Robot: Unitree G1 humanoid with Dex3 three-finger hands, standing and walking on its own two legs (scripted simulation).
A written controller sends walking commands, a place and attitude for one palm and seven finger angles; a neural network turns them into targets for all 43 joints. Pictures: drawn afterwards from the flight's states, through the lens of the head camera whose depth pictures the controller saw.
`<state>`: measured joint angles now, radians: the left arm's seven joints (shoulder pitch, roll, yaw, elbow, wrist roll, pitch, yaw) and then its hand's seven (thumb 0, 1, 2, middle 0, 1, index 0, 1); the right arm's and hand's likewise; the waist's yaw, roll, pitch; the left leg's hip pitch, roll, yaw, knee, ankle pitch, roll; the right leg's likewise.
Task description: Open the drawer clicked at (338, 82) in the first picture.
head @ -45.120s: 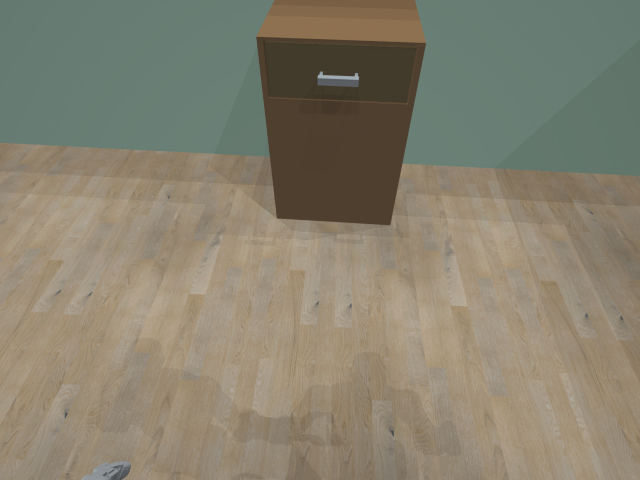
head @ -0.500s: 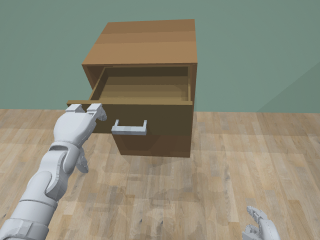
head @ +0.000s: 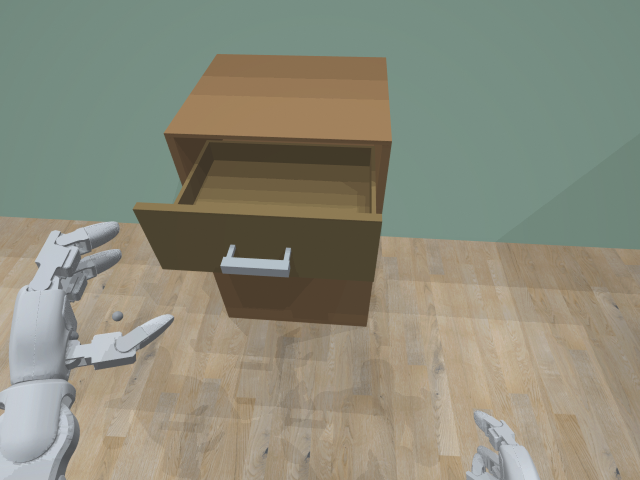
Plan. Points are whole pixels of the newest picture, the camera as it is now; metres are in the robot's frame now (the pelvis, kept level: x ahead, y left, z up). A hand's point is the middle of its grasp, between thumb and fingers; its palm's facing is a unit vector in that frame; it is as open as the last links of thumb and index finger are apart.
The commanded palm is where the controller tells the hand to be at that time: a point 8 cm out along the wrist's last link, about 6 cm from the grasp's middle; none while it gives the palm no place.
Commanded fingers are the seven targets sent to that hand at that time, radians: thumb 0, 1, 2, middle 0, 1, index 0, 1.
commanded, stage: draw the hand back to the body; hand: left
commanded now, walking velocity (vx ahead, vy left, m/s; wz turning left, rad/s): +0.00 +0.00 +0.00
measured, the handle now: (257, 258) +0.51 +0.19 -0.10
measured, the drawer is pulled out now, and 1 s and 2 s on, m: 0.24 0.24 0.24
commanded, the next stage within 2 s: step back with the hand held close in 0.50 s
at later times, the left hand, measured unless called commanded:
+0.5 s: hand (70, 372) +0.16 +0.24 +0.16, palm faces +0.44 -0.82 -0.37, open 7.6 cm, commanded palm +0.11 +0.27 +0.17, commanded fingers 0.00 0.90 0.90 -0.20 -0.30 -0.20 -0.30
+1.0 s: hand (47, 408) +0.14 +0.25 +0.14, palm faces +0.35 -0.80 -0.48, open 7.4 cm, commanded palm +0.07 +0.29 +0.17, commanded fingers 0.00 0.90 0.90 -0.20 -0.30 -0.20 -0.30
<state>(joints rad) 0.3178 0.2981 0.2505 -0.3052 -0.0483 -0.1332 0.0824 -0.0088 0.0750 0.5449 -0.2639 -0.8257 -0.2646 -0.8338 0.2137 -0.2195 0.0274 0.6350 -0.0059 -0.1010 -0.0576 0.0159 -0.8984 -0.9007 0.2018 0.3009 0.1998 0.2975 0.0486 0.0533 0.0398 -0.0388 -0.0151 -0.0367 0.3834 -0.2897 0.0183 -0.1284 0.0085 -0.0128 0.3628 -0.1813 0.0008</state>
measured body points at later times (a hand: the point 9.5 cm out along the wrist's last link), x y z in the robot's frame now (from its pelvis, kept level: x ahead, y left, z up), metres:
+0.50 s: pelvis -0.02 -0.01 +0.00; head -0.03 -0.03 +0.45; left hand +0.14 +0.28 +0.18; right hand +0.18 -0.21 -0.08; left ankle -0.05 +0.11 -0.74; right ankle +0.01 -0.12 -0.74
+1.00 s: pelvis -0.05 +0.00 -0.01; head -0.02 +0.03 +0.44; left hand +0.11 +0.29 +0.17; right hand +0.13 -0.24 -0.08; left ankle -0.05 +0.11 -0.74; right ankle +0.01 -0.12 -0.74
